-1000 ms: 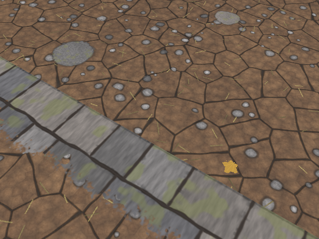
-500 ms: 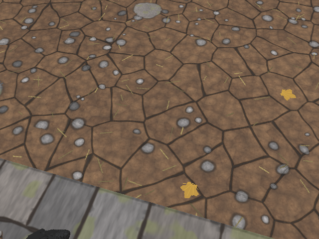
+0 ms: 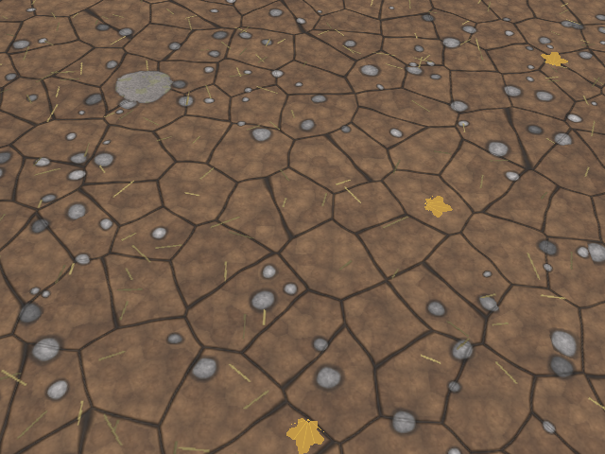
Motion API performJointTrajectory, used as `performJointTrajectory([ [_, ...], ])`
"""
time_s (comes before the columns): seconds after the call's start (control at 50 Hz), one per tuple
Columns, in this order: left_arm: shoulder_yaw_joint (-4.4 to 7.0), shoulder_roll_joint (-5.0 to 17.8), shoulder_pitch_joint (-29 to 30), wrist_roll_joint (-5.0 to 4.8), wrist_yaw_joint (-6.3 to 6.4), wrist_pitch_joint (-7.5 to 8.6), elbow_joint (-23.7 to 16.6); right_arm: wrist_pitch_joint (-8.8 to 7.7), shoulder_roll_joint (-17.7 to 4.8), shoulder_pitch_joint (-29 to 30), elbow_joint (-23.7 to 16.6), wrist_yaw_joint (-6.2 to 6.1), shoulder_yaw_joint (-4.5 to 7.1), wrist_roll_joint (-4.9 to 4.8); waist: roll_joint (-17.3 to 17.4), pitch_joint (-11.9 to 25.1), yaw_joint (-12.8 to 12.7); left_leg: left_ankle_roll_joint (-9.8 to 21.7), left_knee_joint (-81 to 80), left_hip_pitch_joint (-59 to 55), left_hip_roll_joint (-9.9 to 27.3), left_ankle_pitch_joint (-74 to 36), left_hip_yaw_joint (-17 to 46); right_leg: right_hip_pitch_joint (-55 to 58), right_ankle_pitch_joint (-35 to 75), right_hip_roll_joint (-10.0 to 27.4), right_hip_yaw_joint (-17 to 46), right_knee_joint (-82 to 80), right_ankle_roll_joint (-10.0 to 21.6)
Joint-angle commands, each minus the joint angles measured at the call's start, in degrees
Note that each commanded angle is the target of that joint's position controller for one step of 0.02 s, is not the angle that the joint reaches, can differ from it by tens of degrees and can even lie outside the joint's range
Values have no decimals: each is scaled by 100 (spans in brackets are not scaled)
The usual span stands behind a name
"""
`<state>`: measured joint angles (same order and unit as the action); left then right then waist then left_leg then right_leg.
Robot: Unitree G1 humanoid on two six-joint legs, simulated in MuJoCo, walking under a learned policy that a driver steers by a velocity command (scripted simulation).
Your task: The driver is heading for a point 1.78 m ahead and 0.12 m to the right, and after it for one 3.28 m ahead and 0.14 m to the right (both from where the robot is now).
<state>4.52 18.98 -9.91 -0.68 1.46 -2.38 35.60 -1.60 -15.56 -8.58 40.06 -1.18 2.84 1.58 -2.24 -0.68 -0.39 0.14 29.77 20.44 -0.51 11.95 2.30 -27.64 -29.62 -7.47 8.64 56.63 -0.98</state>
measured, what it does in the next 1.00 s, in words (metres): steps on the spot, turning right: right foot, then left foot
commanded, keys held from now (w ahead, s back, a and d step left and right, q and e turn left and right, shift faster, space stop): e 0.30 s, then no key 0.52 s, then w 0.18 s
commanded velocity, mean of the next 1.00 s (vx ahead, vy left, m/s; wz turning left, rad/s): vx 0.04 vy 0.00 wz -0.31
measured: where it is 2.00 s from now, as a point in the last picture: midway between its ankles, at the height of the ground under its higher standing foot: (379, 446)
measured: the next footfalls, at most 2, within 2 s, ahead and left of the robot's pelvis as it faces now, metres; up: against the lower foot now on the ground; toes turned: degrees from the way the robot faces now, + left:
right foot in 0.32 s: +0.01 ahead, -0.14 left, +0.00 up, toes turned -13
left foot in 0.72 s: +0.07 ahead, +0.09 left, +0.00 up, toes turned -17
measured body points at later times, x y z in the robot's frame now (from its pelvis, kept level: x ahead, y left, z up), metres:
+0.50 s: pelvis -0.01 -0.05 +0.01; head +0.02 -0.09 +0.45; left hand +0.21 +0.18 -0.07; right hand +0.05 -0.36 -0.11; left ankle +0.02 +0.11 -0.65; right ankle -0.02 -0.14 -0.73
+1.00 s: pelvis +0.02 -0.04 -0.01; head +0.01 -0.04 +0.44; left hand +0.20 +0.18 -0.12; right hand +0.03 -0.32 -0.12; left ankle +0.03 +0.10 -0.73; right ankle -0.03 -0.13 -0.73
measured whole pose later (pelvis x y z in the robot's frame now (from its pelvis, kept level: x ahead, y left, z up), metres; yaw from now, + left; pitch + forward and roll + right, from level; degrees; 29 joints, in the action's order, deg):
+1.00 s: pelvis +0.02 -0.04 -0.01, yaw -17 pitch +0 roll +0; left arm 3.0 14.2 -14.2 -0.6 0.0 1.1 43.8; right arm -2.1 -14.1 -15.5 46.3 -1.2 2.4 -0.6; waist -0.1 0.9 -0.2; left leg 0.0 33.9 13.2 1.4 20.9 0.8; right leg -15.7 -24.7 -2.5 1.1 36.8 4.0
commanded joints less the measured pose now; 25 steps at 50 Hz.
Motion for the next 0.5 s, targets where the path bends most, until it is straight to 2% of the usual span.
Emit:
performJointTrajectory([
  [0.02,286,749,-436,-32,45,-83,-186,2,-725,216,-468,-59,212,-94,842,513,-95,1100,-814,-1320,1675,-2503,1339,-966,175,485,-110,1553,-368],
  [0.06,197,441,-279,-81,7,-129,-277,78,-758,205,-445,-103,220,-61,1028,403,-38,1065,-980,-1150,1368,-2363,731,-798,526,542,-472,1225,-458],
  [0.1,145,301,15,-91,-12,-119,-431,140,-824,55,-402,-147,262,-38,1241,471,140,1164,-1026,-1434,1441,-2315,555,-794,606,652,-639,647,-507],
  [0.14,108,237,154,-57,-58,-104,-527,178,-947,16,-373,-156,320,-56,1307,610,219,1218,-1005,-1530,1581,-2269,415,-477,587,806,-729,21,-481],
  [0.18,95,232,181,-41,-113,-100,-573,194,-1077,83,-368,-127,378,-93,1378,683,241,1229,-1021,-1403,1692,-2210,264,4,644,877,-888,-573,-390],
  [0.24,153,348,91,-45,-192,-134,-587,184,-1165,99,-315,-68,423,-185,1444,653,221,1162,-929,-1337,1834,-1911,173,468,796,848,-1095,-1367,-192],
  [0.28,193,323,-194,-44,-243,-141,-502,182,-1183,219,-281,-57,437,-289,1356,616,8,927,-611,-1169,1799,-1619,-9,1020,1437,742,-1277,-2403,69],
  [0.3,239,359,-437,-30,-235,-137,-394,178,-1062,128,-215,-55,413,-323,1206,636,-77,670,-259,-905,1649,-1270,-211,1543,1839,596,-1300,-2966,250],
  [0.32,312,583,-594,-7,-186,-117,-377,174,-813,-173,-97,-23,350,-255,455,607,-49,203,562,-121,1314,-434,-638,2345,2774,932,-600,-3447,502],
  [0.34,429,1272,-635,38,-82,-82,-540,165,-380,-197,-343,37,176,88,-1603,635,153,-415,2418,1542,507,2433,-1102,3146,5007,2600,1554,-3427,1254],
  [0.36,362,1160,-736,259,-140,52,-573,141,-697,409,-486,-34,274,-15,-1291,849,-361,-446,3399,1821,240,2753,-219,2456,4851,3063,1966,-3651,2094],
  [0.38,282,968,-551,296,-162,162,-515,170,-895,508,-445,-71,340,-165,-805,630,-271,-383,3777,1796,359,2350,-28,2218,4352,2734,1453,-3721,1937],
  [0.4,225,774,-220,206,-147,222,-470,203,-887,389,-340,-98,361,-191,-626,483,-89,-336,3715,1785,410,1874,39,2089,3937,2381,1049,-3717,1610],
  [0.42,151,578,10,111,-125,233,-475,240,-870,263,-199,-132,374,-149,-511,477,-1,-366,3642,1720,459,1525,68,2078,3792,2164,795,-3686,1381],
  [0.44,97,497,180,67,-96,232,-463,266,-853,120,-141,-139,380,-113,-560,479,99,-424,3692,1486,417,1190,26,1913,4048,2028,580,-3689,1328],
  [0.5,-16,263,206,142,-37,258,-380,261,-687,-54,-41,-94,332,-176,-540,623,157,-510,3328,1051,368,717,10,1946,4168,1871,312,-3715,1336],
])
Over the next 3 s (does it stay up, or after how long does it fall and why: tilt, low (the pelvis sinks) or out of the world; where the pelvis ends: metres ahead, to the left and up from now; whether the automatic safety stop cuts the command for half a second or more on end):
stays up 0.77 -0.21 0.00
